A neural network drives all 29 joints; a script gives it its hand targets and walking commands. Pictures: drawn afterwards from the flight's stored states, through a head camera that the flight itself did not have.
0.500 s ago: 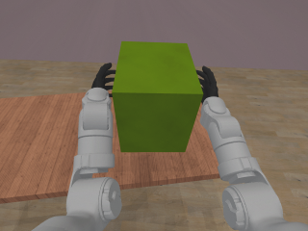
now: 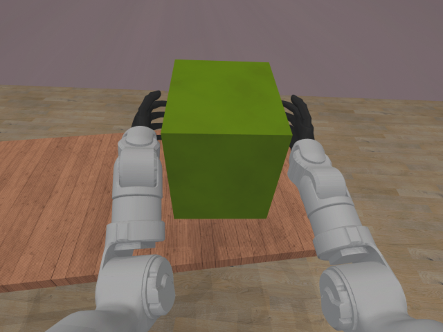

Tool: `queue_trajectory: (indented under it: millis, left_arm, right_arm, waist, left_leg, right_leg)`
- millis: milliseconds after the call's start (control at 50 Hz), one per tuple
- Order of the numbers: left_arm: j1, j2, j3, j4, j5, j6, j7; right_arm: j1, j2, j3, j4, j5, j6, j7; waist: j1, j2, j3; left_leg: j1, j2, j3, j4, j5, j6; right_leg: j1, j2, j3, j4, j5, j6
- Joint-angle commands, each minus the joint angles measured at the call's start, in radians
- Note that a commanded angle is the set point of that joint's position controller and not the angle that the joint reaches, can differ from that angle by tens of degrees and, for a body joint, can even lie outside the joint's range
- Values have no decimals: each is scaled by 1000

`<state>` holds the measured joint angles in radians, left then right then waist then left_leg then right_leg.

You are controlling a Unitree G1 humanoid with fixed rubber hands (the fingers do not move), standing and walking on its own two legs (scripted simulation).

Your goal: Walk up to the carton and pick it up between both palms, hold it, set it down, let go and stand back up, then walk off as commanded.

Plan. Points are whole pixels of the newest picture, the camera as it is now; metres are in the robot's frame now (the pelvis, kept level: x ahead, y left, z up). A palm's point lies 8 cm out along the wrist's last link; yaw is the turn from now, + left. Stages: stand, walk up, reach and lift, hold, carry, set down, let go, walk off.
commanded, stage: hold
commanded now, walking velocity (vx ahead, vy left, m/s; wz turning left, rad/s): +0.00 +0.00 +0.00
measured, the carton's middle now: (221, 140) +0.41 +0.00 +0.16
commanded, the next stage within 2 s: none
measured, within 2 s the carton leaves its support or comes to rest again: neither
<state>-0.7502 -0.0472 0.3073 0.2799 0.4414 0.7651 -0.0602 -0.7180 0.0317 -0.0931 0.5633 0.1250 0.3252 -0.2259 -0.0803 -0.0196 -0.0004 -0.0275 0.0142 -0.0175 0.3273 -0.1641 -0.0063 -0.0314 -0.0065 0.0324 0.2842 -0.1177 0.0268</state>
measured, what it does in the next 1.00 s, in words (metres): stands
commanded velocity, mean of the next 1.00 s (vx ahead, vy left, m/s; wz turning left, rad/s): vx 0.00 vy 0.00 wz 0.00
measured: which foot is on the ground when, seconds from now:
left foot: down 0.00-1.00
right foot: down 0.00-1.00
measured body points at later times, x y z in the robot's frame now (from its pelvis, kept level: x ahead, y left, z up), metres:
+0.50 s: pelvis +0.00 +0.00 +0.00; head -0.06 +0.01 +0.45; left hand +0.39 +0.14 +0.22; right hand +0.38 -0.14 +0.20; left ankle +0.02 +0.13 -0.75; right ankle +0.04 -0.13 -0.75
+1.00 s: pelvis +0.00 +0.00 +0.00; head -0.05 +0.01 +0.45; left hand +0.39 +0.14 +0.22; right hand +0.38 -0.14 +0.20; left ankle +0.02 +0.13 -0.75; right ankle +0.04 -0.13 -0.75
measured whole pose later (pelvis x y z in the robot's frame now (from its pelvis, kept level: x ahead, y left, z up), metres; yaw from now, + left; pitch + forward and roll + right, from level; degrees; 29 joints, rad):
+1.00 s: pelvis +0.00 +0.00 +0.00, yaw +0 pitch -8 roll +0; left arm -0.75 -0.05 0.31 0.28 0.44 0.77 -0.06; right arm -0.72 0.03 -0.09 0.56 0.12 0.32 -0.23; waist -0.08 -0.02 0.00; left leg -0.03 0.01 -0.02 0.33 -0.16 -0.01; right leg -0.03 -0.01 0.03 0.28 -0.12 0.03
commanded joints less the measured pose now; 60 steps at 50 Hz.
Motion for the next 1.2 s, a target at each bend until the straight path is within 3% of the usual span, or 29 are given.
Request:
queue_trajectory:
  millis: [0, 1180]
  left_arm:
    - [-561, -506, -312, -174, -161, -68, -160]
    - [-564, -505, -315, -181, -162, -69, -161]
  right_arm:
    - [-760, 509, 399, -278, 112, -59, 120]
    - [-754, 507, 398, -276, 111, -60, 121]
  waist:
    - [-1, -26, -286]
    - [-2, -27, -291]
  left_leg:
    - [75, -57, 74, -76, 155, 25]
    - [78, -56, 74, -76, 160, 24]
  right_leg:
    - [230, 67, -122, -37, 64, 9]
    - [232, 66, -122, -36, 69, 8]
